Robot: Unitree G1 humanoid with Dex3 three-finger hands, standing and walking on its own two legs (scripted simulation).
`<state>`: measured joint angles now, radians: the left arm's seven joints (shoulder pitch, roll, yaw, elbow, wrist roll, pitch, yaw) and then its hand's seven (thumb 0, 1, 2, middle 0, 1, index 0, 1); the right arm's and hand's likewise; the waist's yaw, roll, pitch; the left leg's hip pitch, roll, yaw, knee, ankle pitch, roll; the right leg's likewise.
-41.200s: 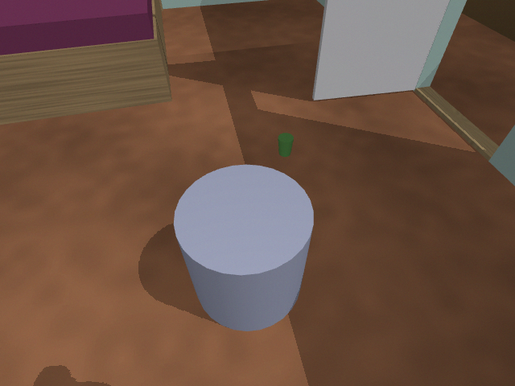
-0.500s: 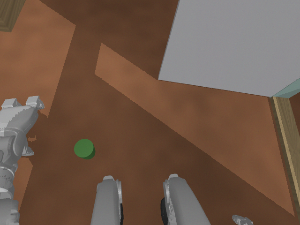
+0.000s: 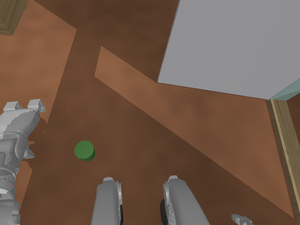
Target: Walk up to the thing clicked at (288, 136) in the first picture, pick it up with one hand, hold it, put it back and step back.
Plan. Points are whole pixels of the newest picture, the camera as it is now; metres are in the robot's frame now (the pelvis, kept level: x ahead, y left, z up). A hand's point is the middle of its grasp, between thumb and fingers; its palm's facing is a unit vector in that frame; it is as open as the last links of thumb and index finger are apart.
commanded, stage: go down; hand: left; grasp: from above
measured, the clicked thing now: (86, 152) +0.43 +0.26 -0.54
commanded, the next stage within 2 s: approach in 0.40 s
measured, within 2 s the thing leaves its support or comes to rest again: neither
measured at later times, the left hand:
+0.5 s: hand (28, 135) +0.38 +0.32 -0.10, palm faces -0.42 -0.04 -0.91, open 14.1 cm
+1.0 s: hand (60, 145) +0.40 +0.30 -0.27, palm faces -0.43 -0.02 -0.90, open 14.0 cm
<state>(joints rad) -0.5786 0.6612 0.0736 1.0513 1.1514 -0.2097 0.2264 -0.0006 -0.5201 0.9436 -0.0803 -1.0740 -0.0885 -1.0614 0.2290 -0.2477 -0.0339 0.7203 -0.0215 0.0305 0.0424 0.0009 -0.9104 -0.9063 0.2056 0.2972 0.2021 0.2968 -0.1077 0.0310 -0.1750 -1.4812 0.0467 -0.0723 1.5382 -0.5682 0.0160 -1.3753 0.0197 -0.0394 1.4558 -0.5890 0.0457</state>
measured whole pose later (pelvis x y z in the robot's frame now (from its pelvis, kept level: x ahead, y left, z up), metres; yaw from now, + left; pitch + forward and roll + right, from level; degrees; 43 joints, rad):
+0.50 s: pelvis +0.00 +0.00 +0.00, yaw +0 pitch +29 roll -6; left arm -0.59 0.65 0.07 1.08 1.15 -0.21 0.23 0.00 -0.51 0.94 -0.09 -1.05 -0.10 -1.04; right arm 0.24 -0.24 -0.03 0.72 -0.02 0.02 0.04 0.00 -0.91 -0.91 0.21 0.30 0.20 0.30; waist -0.11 0.03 -0.18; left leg -1.47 0.05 -0.07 1.52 -0.56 0.01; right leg -1.37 0.02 -0.04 1.45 -0.58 0.04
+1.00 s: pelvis -0.03 -0.01 -0.12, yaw -3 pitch +36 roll -8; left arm -0.79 0.71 0.10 1.29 1.28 -0.30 0.38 0.00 -0.55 0.97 -0.09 -1.11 -0.09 -1.11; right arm 0.15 -0.27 -0.02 0.76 -0.10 -0.03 0.10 0.00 -0.91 -0.91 0.20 0.30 0.20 0.30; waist -0.15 0.00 -0.16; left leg -1.97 0.04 -0.11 1.96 -0.63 0.01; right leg -1.86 0.03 -0.05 1.89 -0.67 0.05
